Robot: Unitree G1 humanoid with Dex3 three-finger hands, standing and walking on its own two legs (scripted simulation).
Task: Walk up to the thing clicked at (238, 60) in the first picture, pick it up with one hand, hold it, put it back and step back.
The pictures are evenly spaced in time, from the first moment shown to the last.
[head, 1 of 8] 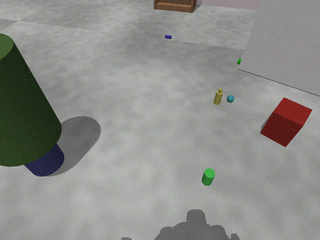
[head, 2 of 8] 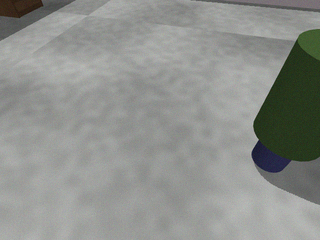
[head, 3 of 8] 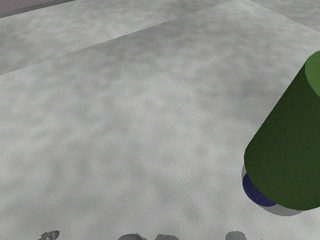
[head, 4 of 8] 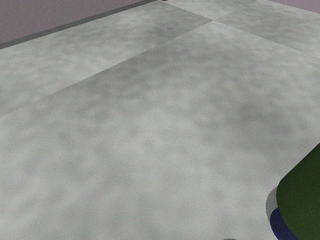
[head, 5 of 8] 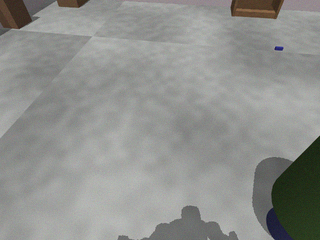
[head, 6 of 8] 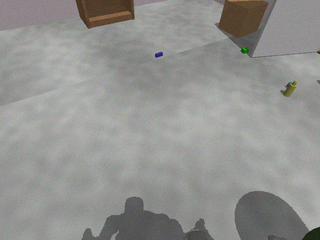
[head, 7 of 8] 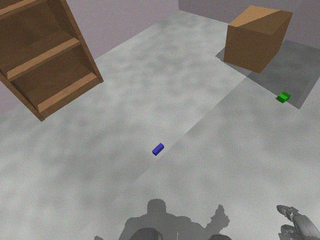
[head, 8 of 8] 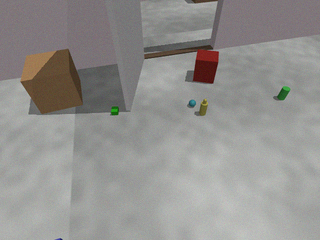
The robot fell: no
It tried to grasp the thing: no
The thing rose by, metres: 0.00
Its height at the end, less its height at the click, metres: +0.00
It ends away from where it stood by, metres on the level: 0.00
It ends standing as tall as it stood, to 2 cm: yes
